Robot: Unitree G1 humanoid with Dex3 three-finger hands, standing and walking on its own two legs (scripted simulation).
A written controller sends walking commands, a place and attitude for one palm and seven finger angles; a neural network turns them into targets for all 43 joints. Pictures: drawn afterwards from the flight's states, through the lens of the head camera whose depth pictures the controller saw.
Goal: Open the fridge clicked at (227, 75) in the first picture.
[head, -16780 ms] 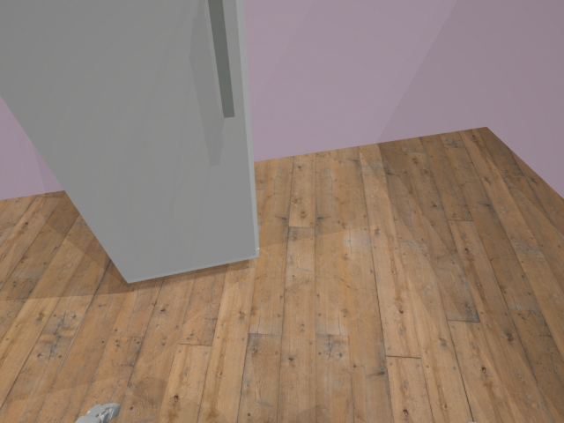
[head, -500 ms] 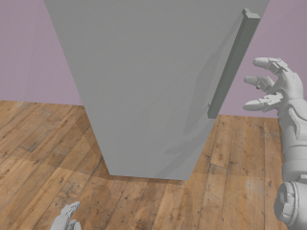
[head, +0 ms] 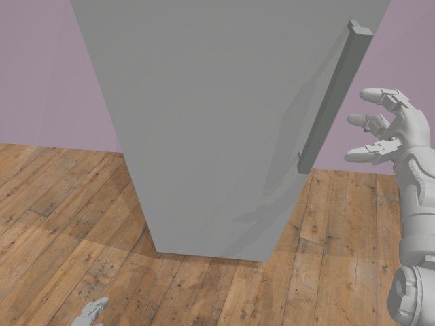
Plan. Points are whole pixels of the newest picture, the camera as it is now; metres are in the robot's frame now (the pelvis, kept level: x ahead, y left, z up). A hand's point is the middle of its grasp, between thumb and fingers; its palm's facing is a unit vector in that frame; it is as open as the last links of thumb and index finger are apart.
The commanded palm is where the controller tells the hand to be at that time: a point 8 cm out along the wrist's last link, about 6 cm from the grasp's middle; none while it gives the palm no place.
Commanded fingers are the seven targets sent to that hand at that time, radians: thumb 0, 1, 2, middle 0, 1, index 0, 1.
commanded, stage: feel for the door with the fingertips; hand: right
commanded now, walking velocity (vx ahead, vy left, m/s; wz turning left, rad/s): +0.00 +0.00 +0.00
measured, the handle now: (323, 110) +0.49 -0.15 +0.17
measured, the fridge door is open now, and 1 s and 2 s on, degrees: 0 0 0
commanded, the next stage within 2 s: slide the fingers in behind the handle in 0.94 s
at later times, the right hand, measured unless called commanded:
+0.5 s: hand (348, 124) +0.43 -0.17 +0.19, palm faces +0.01 +1.00 +0.02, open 14.0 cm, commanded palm +0.41 -0.23 +0.18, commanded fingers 0.00 0.50 -0.30 0.30 1.20 0.30 1.20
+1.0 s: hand (352, 121) +0.45 -0.18 +0.18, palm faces +0.00 +1.00 +0.01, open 13.8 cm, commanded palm +0.43 -0.24 +0.18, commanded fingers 0.00 0.50 -0.30 0.30 1.20 0.30 1.20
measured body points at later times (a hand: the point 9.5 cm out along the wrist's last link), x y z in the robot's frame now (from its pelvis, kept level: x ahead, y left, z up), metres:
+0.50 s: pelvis +0.00 +0.01 +0.00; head +0.01 +0.02 +0.45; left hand +0.11 +0.26 -0.10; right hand +0.42 -0.23 +0.19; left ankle -0.02 +0.11 -0.73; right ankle +0.00 -0.11 -0.73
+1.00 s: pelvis +0.00 +0.01 +0.00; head +0.02 +0.01 +0.45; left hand +0.07 +0.27 -0.11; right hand +0.44 -0.24 +0.19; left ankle -0.02 +0.11 -0.73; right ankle +0.00 -0.11 -0.73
